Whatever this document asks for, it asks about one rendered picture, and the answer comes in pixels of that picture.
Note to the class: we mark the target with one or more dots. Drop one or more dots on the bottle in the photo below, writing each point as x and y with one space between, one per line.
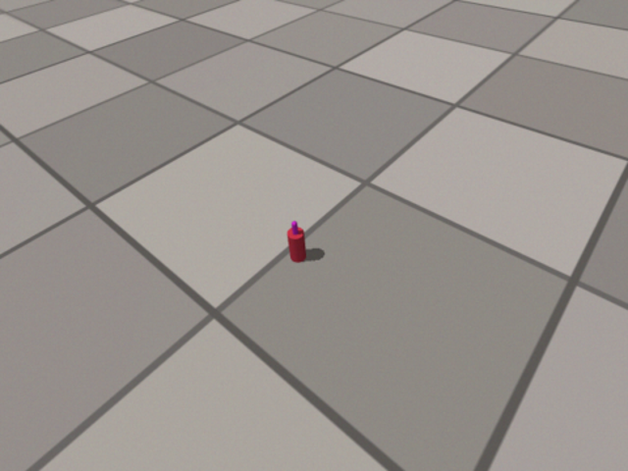
296 243

